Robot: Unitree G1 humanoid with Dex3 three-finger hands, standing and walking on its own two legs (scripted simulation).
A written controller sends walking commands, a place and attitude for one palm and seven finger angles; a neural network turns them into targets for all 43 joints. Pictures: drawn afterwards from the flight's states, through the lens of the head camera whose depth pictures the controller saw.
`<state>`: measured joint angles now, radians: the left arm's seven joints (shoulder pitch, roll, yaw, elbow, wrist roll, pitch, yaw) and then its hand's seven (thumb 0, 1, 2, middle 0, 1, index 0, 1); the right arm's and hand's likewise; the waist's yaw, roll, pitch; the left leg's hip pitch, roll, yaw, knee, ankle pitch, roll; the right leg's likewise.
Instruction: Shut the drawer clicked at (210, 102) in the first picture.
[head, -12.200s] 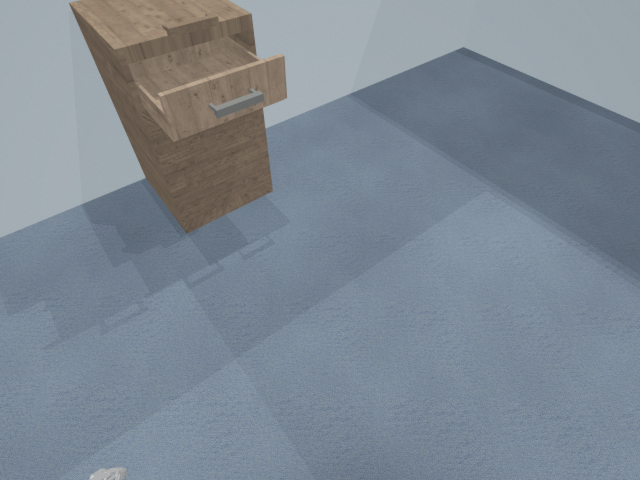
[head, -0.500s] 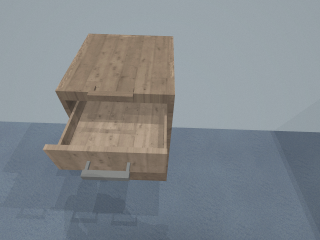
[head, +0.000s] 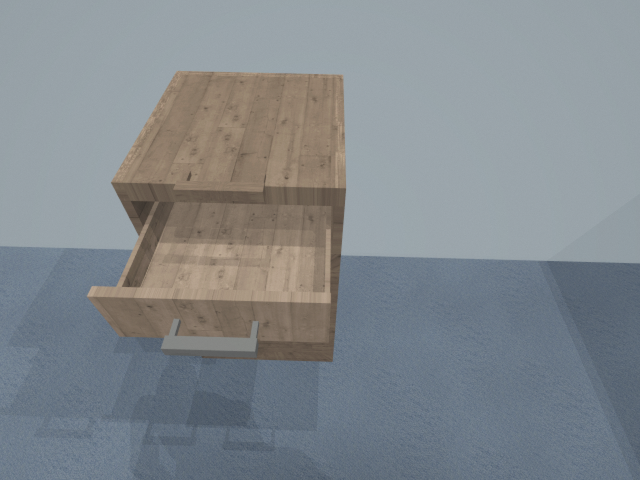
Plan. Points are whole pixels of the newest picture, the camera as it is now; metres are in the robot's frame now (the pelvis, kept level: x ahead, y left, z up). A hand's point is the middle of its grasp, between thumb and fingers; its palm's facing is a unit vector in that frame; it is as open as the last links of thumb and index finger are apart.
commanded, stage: come to a stop and stand still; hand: left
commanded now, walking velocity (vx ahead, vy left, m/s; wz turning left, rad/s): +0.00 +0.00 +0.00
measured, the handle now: (213, 335) +0.36 +0.20 -0.12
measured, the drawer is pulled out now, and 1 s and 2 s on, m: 0.22 0.22 0.22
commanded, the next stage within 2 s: look again from close up in 0.30 s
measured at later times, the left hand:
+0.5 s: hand out of the picture -0.01 +0.14 -0.17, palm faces +0.02 -0.99 -0.16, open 7.4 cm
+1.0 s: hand out of the picture -0.01 +0.12 -0.17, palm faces +0.02 -0.99 -0.17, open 7.4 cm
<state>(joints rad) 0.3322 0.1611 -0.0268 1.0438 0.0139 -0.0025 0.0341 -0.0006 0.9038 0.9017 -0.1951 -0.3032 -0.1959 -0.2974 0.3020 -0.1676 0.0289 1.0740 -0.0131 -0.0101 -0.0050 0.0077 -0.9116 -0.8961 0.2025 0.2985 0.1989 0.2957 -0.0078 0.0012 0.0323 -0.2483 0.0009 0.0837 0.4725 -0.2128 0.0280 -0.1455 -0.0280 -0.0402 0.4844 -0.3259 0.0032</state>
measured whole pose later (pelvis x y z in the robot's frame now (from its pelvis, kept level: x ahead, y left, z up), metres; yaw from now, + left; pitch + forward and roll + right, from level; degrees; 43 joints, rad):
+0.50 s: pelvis +0.01 -0.02 +0.00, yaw +0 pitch -1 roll +1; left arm 0.34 0.12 -0.03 1.09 0.01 -0.01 0.04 0.00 0.90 0.90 -0.20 -0.30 -0.20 -0.30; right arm 0.29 -0.14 0.03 1.14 -0.01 -0.02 -0.02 0.01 -0.92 -0.90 0.20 0.30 0.20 0.30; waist 0.00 -0.01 0.04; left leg -0.20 0.02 0.08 0.43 -0.21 0.00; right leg -0.10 -0.01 -0.05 0.44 -0.32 -0.02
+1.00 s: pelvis +0.01 -0.04 +0.00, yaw +0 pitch -2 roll +1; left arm 0.35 0.12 -0.03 1.09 0.01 -0.02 0.04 0.00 0.90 0.90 -0.19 -0.30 -0.20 -0.30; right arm 0.29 -0.13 0.03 1.15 -0.01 -0.02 -0.02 0.01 -0.91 -0.90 0.20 0.30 0.20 0.30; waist 0.00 -0.01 0.04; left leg -0.18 0.04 0.06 0.42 -0.20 -0.03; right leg -0.08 0.02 -0.05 0.43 -0.32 -0.05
